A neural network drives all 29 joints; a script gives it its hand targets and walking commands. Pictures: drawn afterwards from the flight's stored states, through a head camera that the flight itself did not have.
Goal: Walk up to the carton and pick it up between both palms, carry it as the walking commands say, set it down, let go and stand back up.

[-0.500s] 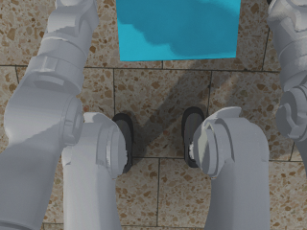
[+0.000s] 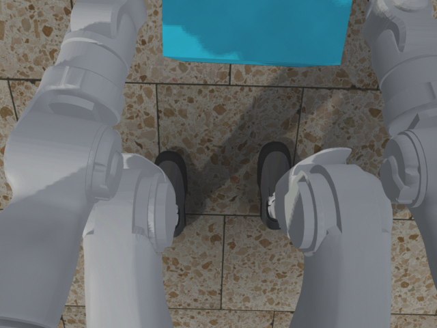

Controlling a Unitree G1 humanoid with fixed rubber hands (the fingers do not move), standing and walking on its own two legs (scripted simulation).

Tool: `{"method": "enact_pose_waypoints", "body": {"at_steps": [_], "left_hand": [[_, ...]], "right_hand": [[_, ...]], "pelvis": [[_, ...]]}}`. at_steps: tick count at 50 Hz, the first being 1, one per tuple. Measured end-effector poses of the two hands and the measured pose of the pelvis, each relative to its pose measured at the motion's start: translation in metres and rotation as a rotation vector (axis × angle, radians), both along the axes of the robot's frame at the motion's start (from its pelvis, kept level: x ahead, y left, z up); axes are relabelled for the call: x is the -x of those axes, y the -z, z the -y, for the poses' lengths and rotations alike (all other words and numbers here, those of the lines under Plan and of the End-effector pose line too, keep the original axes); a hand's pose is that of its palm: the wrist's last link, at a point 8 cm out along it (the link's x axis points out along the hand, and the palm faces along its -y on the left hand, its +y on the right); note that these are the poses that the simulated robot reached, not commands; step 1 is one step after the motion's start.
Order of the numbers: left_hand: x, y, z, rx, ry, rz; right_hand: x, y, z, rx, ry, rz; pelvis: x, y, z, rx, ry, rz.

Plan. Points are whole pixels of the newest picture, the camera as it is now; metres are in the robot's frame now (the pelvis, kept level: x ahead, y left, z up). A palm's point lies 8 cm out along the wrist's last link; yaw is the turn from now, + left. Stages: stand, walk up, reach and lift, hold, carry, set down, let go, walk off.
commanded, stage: reach and lift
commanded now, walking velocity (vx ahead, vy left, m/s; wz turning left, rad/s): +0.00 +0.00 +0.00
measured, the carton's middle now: out of the picture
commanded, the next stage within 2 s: none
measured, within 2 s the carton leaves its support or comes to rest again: leaves its support in 0.88 s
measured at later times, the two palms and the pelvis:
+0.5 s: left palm out of the picture +0.55 +0.13 -0.19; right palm out of the picture +0.54 -0.19 -0.19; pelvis +0.00 +0.00 -0.01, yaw +1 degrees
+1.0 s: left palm out of the picture +0.55 +0.13 -0.16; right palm out of the picture +0.53 -0.19 -0.17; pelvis -0.01 +0.00 +0.00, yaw +0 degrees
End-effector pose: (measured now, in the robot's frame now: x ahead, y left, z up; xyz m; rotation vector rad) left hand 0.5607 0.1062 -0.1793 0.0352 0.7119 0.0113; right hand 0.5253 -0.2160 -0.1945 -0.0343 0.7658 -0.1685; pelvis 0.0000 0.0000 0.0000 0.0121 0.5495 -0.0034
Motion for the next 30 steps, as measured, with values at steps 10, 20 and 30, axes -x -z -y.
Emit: {"method": "enact_pose_waypoints", "body": {"at_steps": [10, 20, 30], "left_hand": [[0.010, 0.003, -0.019, -0.060, -0.012, -0.007], [0.013, 0.005, -0.028, -0.059, -0.017, -0.068], [0.013, 0.006, -0.028, -0.039, -0.024, -0.067]], "right_hand": [[-0.011, -0.009, -0.019, 0.004, -0.017, 0.008], [-0.012, -0.002, -0.028, -0.015, -0.029, -0.029], [-0.012, -0.001, -0.026, -0.037, -0.052, -0.032]], "pelvis": [[0.007, -0.002, 0.002, -0.008, 0.000, 0.002], [0.002, -0.001, -0.001, -0.003, -0.013, -0.007], [0.002, 0.009, 0.003, -0.009, -0.012, 0.026]]}}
